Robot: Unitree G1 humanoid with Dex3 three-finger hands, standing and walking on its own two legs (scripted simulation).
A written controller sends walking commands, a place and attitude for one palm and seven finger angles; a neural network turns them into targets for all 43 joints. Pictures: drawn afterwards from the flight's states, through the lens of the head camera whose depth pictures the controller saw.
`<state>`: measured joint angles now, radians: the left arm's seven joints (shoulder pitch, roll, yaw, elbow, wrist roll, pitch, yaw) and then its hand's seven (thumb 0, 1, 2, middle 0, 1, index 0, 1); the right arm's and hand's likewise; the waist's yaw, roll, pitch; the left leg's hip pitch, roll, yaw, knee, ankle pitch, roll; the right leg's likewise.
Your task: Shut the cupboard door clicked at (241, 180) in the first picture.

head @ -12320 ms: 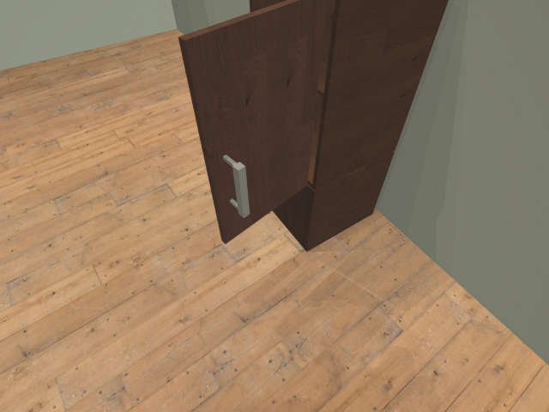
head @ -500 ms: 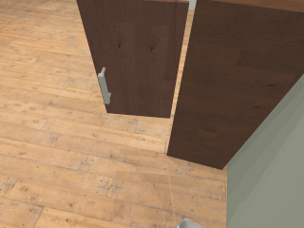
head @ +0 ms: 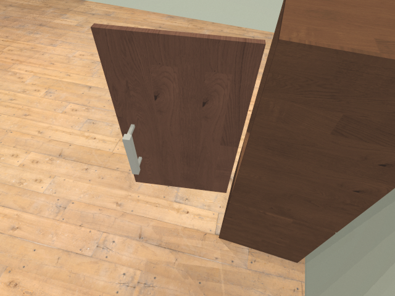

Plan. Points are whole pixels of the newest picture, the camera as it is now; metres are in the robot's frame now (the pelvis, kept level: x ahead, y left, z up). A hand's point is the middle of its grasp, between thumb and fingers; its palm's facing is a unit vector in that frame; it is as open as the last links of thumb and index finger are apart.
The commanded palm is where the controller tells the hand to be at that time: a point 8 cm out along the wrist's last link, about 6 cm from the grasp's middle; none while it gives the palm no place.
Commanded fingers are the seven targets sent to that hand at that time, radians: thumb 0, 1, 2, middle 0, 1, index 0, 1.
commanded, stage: come to a stop and stand still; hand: left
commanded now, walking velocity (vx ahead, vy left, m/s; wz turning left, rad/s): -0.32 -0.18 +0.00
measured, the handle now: (134, 150) +0.52 +0.24 -0.10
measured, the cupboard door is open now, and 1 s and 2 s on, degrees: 100 100 100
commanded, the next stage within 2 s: look again from close up in 1.30 s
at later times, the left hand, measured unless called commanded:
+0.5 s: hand out of the picture +0.03 +0.14 -0.16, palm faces +0.01 -0.97 -0.24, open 7.4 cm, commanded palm none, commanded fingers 0.00 0.90 0.90 -0.20 -0.30 -0.20 -0.30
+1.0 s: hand out of the picture -0.01 +0.19 -0.17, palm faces -0.01 -0.97 -0.24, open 7.3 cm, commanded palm none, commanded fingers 0.00 0.90 0.90 -0.20 -0.30 -0.20 -0.30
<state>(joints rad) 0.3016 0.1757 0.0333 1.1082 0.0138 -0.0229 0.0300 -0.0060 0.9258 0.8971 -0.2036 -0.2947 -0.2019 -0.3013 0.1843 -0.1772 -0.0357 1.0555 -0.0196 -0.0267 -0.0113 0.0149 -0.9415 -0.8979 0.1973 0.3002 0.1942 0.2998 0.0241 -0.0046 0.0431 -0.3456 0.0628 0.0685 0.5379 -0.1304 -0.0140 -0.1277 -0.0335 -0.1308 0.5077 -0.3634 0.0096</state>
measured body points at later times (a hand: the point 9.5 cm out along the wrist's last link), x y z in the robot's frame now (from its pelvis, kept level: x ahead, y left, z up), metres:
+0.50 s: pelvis -0.01 -0.04 +0.01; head +0.01 -0.06 +0.46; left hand +0.03 +0.19 -0.14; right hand +0.01 -0.30 -0.15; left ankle -0.02 +0.09 -0.69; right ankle -0.04 -0.14 -0.73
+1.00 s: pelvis -0.04 +0.00 +0.00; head -0.04 +0.00 +0.45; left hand -0.01 +0.24 -0.15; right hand +0.03 -0.23 -0.14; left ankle -0.04 +0.08 -0.73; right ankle -0.04 -0.14 -0.73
